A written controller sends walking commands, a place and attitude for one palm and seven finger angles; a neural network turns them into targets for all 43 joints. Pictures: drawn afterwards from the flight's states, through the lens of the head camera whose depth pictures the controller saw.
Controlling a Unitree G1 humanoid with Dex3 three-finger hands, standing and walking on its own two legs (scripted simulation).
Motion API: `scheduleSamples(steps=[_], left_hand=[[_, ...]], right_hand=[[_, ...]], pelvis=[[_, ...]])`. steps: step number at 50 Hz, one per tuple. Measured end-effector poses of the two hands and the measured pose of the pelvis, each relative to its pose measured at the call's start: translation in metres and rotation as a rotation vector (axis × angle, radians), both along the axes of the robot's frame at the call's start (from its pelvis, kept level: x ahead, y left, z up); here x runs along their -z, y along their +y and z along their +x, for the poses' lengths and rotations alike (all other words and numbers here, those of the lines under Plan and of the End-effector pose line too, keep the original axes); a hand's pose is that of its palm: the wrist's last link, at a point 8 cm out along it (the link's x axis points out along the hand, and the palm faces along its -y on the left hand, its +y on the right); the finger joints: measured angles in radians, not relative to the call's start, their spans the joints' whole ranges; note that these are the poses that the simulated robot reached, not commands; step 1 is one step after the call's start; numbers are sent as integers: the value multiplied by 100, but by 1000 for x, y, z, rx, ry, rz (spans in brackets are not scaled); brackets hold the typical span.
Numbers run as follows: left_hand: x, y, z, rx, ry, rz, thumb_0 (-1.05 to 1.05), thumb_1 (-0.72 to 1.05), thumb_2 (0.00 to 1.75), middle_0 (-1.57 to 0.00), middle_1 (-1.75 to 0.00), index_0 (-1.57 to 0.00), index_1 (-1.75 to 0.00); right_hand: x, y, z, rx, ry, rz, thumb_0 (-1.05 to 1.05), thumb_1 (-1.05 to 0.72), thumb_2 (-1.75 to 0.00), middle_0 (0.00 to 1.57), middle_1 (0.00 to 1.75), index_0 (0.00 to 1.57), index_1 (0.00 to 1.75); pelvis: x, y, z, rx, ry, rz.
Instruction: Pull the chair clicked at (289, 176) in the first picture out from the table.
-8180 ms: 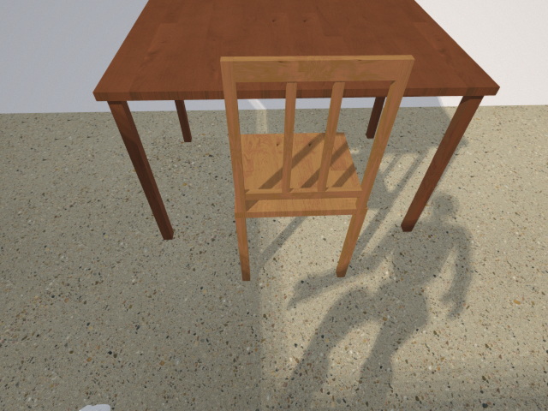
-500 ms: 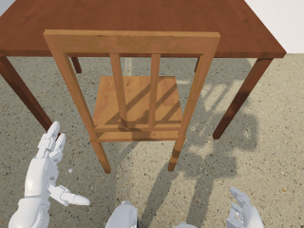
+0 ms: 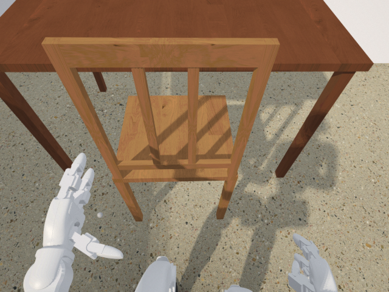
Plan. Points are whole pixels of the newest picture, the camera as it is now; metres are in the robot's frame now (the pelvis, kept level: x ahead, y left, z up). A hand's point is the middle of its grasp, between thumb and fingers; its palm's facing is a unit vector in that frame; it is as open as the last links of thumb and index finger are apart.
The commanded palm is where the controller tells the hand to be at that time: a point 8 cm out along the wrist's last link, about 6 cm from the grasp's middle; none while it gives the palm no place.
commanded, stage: aim the fingers beside a spindle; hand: left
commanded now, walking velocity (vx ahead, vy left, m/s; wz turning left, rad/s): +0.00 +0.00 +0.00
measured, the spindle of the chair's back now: (149, 125) +0.49 +0.14 +0.02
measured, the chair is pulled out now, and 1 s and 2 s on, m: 0.00 0.00 0.00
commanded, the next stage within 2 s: push the fingers through the gap in 1.76 s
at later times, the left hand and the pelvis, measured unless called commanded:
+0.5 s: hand (127, 202) +0.29 +0.15 +0.02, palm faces +0.03 -1.00 -0.03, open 16.9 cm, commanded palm +0.27 +0.21 +0.02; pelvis +0.00 +0.00 -0.01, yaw -1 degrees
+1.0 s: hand (150, 191) +0.32 +0.12 +0.00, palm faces +0.03 -1.00 -0.03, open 16.9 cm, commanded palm +0.30 +0.16 +0.00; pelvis -0.01 -0.01 -0.03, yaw -1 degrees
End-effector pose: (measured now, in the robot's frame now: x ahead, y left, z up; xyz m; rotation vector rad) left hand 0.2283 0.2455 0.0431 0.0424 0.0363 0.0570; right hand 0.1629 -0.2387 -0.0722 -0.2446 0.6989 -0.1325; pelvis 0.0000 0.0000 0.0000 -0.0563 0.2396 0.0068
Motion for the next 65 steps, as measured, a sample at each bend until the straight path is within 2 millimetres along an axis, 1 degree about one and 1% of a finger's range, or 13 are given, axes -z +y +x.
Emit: scheduleSamples(steps=[11,16,20,24,30,43,54,60,65], left_hand=[[7,-16,14,14,-14,-4,-1,-50,30,-6,-8,-6,-8],[14,-26,24,23,-15,-10,-1,-50,30,-6,-8,-6,-8],[16,-32,31,25,-23,-11,-1,-50,30,-6,-8,-6,-8],[17,-38,34,26,-29,-12,-1,-50,30,-6,-8,-6,-8],[25,-45,39,25,-24,-15,-1,-50,30,-6,-8,-6,-8],[35,-73,58,46,-40,-15,-1,-50,30,-6,-8,-6,-8],[42,-82,75,38,-53,-18,-1,-50,30,-6,-8,-6,-8],[52,-90,84,49,-38,-21,-1,-50,30,-6,-8,-6,-8],[53,-89,90,33,-47,-16,-1,-50,30,-7,-8,-6,-8]], right_hand=[[11,-6,-4,12,38,6,1,-90,-90,20,30,20,30],[18,-6,-7,12,58,9,1,-90,-90,20,30,20,30],[22,-6,-10,17,73,16,1,-90,-90,20,30,20,30],[24,-6,-13,20,86,23,1,-90,-90,20,30,20,30],[29,-7,-16,21,108,23,1,-90,-90,20,30,20,30],[43,-7,-24,22,162,35,1,-90,-90,20,30,20,30],[55,-9,-35,32,230,43,1,-90,-90,20,30,20,30],[62,-11,-39,42,262,39,1,-90,-90,20,30,20,30],[65,-13,-42,56,280,42,1,-90,-90,20,30,20,30]], pelvis=[[6,-3,2,8,23,6],[10,-3,1,11,35,7],[12,-4,0,15,40,9],[14,-4,0,18,44,11],[17,-4,-2,18,50,10],[25,-5,-6,21,68,12],[31,-7,-7,24,87,12],[35,-7,-6,27,101,13],[37,-7,-6,32,108,15]])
